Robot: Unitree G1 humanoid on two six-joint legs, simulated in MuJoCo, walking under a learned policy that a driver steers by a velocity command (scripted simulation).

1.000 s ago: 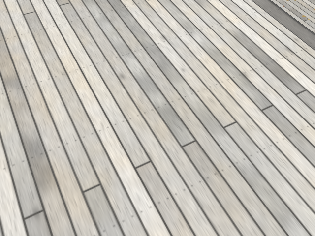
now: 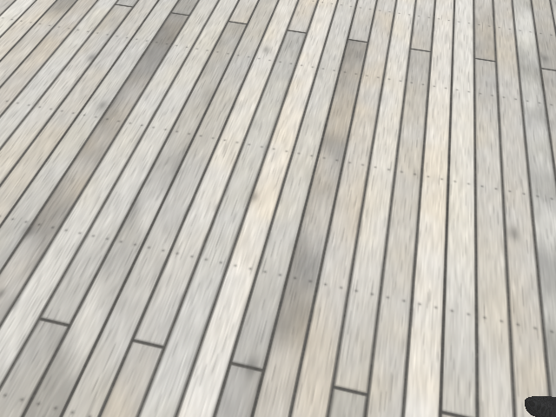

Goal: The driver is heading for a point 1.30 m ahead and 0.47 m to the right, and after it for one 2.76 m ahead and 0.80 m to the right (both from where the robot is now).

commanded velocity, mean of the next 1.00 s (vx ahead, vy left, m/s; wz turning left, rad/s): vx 0.00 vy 0.00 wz -0.57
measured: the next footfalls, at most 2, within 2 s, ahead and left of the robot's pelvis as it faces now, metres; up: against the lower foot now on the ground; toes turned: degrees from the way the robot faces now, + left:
right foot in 0.04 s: +0.07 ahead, -0.14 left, +0.00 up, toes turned +4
right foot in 0.76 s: +0.01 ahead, -0.18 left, +0.00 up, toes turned -39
